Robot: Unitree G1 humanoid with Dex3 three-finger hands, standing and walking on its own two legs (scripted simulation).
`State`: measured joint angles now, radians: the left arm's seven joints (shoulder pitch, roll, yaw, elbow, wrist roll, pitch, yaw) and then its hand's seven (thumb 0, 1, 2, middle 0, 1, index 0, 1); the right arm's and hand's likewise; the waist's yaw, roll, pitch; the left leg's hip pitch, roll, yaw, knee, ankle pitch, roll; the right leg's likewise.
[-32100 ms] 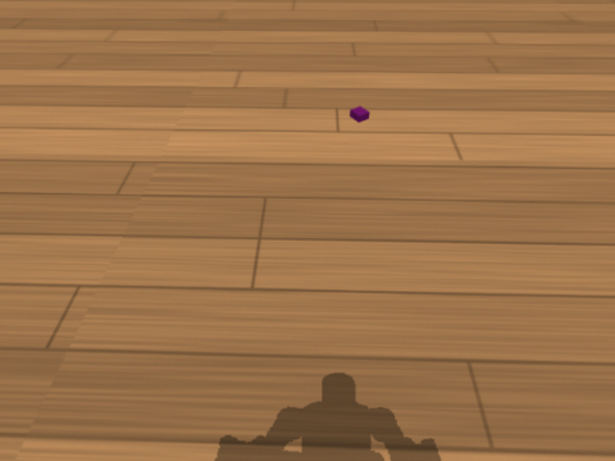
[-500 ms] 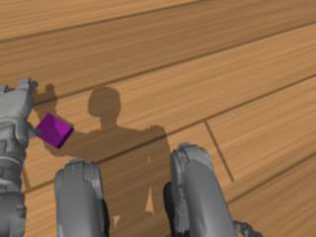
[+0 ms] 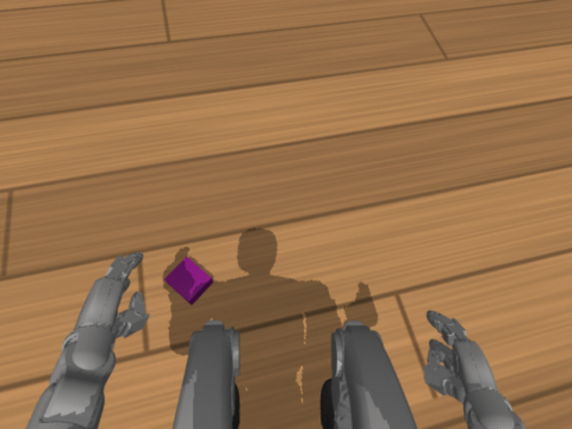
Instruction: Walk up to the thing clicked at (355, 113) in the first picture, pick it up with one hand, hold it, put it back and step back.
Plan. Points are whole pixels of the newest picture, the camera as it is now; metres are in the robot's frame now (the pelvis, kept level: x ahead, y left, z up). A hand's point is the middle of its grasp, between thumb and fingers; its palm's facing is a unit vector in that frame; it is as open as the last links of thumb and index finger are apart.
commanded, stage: home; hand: left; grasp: from above
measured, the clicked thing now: (189, 280) +0.45 +0.24 -0.50
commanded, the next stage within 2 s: none
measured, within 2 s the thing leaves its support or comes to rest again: neither
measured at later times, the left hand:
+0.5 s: hand (84, 336) +0.24 +0.19 +0.12, palm faces +0.10 -0.97 -0.20, open 7.4 cm
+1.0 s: hand (53, 376) +0.21 +0.19 +0.15, palm faces +0.11 -0.97 -0.19, open 8.0 cm
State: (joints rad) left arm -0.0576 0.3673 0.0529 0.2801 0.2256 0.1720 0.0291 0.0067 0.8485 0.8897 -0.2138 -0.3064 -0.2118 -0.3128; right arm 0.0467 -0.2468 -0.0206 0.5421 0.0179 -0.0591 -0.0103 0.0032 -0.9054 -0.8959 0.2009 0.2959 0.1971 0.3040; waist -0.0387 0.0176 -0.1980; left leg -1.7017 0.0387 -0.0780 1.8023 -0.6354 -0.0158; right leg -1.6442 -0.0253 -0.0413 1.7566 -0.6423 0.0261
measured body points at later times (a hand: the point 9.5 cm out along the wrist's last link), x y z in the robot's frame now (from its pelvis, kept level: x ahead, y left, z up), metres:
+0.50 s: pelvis +0.06 +0.00 +0.18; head +0.10 +0.02 +0.62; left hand +0.24 +0.24 +0.13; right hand +0.21 -0.24 +0.10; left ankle +0.07 +0.13 -0.49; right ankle +0.07 -0.14 -0.49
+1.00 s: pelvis +0.06 +0.00 +0.19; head +0.08 +0.01 +0.64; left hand +0.21 +0.24 +0.16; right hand +0.25 -0.23 +0.14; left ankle +0.07 +0.13 -0.49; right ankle +0.07 -0.14 -0.49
